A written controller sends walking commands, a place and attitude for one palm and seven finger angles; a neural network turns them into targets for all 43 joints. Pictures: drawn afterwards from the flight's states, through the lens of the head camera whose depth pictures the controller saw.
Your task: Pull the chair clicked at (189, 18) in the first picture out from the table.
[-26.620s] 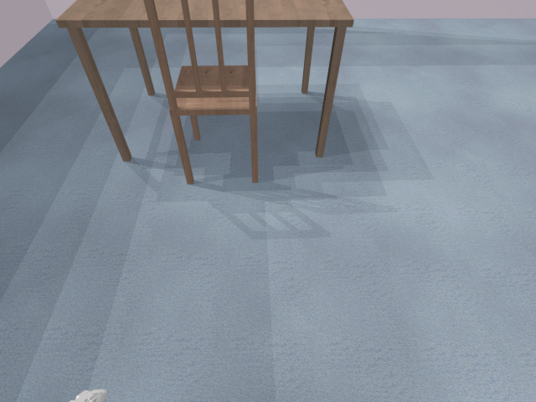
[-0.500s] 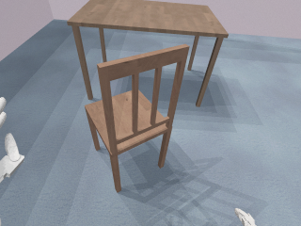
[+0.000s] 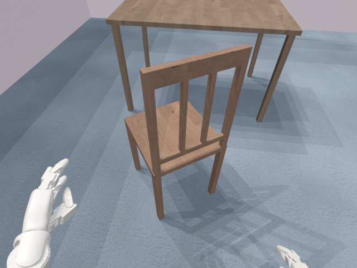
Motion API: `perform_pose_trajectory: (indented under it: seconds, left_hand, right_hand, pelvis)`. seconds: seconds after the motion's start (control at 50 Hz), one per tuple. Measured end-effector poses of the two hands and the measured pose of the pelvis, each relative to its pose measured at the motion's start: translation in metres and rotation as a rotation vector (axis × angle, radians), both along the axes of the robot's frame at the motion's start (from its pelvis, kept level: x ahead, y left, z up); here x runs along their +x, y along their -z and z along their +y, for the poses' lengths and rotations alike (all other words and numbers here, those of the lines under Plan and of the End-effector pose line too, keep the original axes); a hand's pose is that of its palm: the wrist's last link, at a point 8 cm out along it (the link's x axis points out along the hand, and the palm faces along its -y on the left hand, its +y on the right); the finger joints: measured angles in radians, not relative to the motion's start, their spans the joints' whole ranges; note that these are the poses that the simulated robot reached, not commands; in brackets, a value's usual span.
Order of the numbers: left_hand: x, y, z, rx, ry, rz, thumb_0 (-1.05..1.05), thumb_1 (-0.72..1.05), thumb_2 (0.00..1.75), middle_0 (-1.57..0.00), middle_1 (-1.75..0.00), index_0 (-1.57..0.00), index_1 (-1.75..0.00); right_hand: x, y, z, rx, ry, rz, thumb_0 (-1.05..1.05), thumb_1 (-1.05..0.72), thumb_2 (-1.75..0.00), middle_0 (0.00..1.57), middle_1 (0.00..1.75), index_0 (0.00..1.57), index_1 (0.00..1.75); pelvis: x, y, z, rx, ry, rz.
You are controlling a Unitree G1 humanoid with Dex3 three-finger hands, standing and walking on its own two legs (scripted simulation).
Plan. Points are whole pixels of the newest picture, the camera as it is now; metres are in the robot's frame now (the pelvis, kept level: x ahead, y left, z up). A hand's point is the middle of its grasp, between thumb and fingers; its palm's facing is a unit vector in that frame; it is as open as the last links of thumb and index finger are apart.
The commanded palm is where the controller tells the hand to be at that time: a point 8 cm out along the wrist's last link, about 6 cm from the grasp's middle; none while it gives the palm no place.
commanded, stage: let the arm hang, fingers relaxed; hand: left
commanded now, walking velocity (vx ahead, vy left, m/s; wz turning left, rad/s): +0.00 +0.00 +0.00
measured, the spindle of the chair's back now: (182, 119) +0.61 +0.00 -0.05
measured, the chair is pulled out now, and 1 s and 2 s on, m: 0.65 0.65 0.65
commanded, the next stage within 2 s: look to check the result in 1.00 s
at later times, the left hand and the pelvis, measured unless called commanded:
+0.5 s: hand out of the picture +0.02 +0.18 -0.15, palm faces +0.01 -0.97 -0.25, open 7.3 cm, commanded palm none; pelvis +0.03 -0.02 +0.02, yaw +0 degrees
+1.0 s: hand out of the picture +0.03 +0.13 -0.16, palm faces +0.02 -0.99 -0.17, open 7.4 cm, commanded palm none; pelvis +0.04 -0.02 +0.02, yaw -1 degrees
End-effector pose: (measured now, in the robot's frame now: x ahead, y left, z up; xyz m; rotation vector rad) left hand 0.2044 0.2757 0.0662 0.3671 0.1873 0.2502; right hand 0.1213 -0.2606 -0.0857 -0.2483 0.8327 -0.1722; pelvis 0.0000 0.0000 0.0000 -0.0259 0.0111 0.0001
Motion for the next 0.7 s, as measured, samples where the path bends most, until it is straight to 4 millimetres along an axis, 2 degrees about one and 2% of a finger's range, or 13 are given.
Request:
perform_pose_trajectory:
  seconds: [0.04, 0.1, 0.14, 0.18, 0.24, 0.32, 0.44, 0.56, 0.7]
  left_hand:
    - [-0.003, 0.060, -0.010, -0.098, -0.010, 0.257, 0.01, 0.90, 0.90, -0.20, -0.30, -0.19, -0.30]
    - [-0.034, 0.135, -0.042, -0.211, 0.009, 0.588, 0.01, 0.91, 0.90, -0.20, -0.30, -0.19, -0.30]
    - [-0.067, 0.171, -0.065, -0.264, 0.030, 0.761, 0.01, 0.91, 0.90, -0.20, -0.30, -0.19, -0.30]
    - [-0.103, 0.195, -0.084, -0.313, 0.019, 0.907, 0.01, 0.92, 0.90, -0.20, -0.30, -0.19, -0.30]
    - [-0.127, 0.196, -0.071, -0.327, -0.097, 0.947, -0.05, 1.01, 0.90, -0.21, -0.30, -0.20, -0.30]
    - [-0.155, 0.193, -0.053, -0.283, -0.150, 1.066, -0.05, 1.00, 0.90, -0.21, -0.30, -0.20, -0.30]
    - [-0.183, 0.186, -0.044, -0.247, -0.209, 1.178, -0.01, 0.95, 0.90, -0.20, -0.30, -0.20, -0.30]
    - [-0.189, 0.186, -0.057, -0.267, -0.208, 1.205, 0.00, 0.92, 0.90, -0.20, -0.30, -0.19, -0.30]
    - [-0.179, 0.192, -0.084, -0.319, -0.167, 1.184, 0.01, 0.91, 0.90, -0.20, -0.30, -0.19, -0.30]
  right_hand:
    - [-0.005, 0.006, 0.005, 0.012, -0.009, 0.054, 0.01, -0.90, -0.90, 0.20, 0.30, 0.20, 0.30]
    - [-0.018, 0.015, 0.011, 0.037, 0.000, 0.133, 0.01, -0.91, -0.90, 0.20, 0.30, 0.20, 0.30]
    - [-0.028, 0.023, 0.013, 0.059, 0.020, 0.183, 0.01, -0.90, -0.90, 0.21, 0.30, 0.20, 0.30]
    - [-0.041, 0.031, 0.014, 0.081, 0.044, 0.244, 0.01, -0.90, -0.90, 0.21, 0.30, 0.20, 0.30]
    - [-0.065, 0.038, 0.019, 0.100, 0.061, 0.364, 0.01, -0.91, -0.90, 0.20, 0.30, 0.20, 0.30]
    - [-0.091, 0.041, 0.017, 0.105, 0.098, 0.474, 0.01, -0.93, -0.90, 0.21, 0.30, 0.20, 0.30]
    - [-0.114, 0.044, 0.021, 0.127, 0.118, 0.562, 0.01, -0.92, -0.90, 0.20, 0.30, 0.20, 0.30]
    - [-0.118, 0.048, 0.027, 0.152, 0.120, 0.583, 0.01, -0.91, -0.90, 0.20, 0.30, 0.20, 0.30]
    - [-0.109, 0.050, 0.034, 0.171, 0.118, 0.556, 0.01, -0.91, -0.90, 0.20, 0.30, 0.20, 0.30]
  pelvis:
    - [0.001, -0.002, 0.000, 0.011, -0.009, 0.004]
    - [0.002, -0.003, -0.004, 0.029, 0.002, -0.007]
    - [0.005, -0.001, -0.008, 0.047, 0.014, -0.014]
    - [0.006, 0.000, -0.011, 0.049, 0.019, -0.024]
    - [0.010, -0.004, -0.014, 0.030, -0.002, -0.027]
    - [0.018, -0.010, -0.015, 0.023, 0.000, -0.025]
    - [0.027, -0.015, -0.016, 0.025, 0.003, -0.030]
    - [0.031, -0.016, -0.017, 0.028, 0.005, -0.040]
    - [0.034, -0.016, -0.019, 0.030, 0.008, -0.046]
